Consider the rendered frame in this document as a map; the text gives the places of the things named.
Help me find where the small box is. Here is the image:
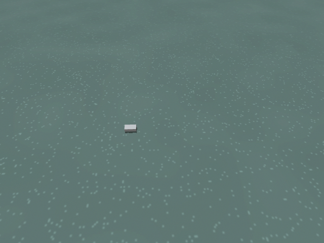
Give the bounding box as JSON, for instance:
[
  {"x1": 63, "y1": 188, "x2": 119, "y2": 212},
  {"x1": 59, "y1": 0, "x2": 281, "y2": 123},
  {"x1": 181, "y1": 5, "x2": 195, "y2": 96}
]
[{"x1": 125, "y1": 125, "x2": 136, "y2": 132}]

